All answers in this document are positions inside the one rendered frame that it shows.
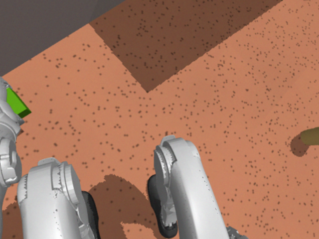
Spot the left robot hand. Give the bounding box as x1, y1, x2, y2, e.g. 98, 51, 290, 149
0, 76, 25, 126

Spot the right robot foot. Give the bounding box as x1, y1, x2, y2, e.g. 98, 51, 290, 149
148, 175, 178, 239

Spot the left robot arm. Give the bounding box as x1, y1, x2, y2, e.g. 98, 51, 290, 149
0, 100, 22, 239

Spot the left robot foot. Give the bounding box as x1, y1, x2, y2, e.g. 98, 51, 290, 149
82, 191, 101, 239

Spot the right robot hand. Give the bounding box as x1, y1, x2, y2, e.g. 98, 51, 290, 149
226, 226, 249, 239

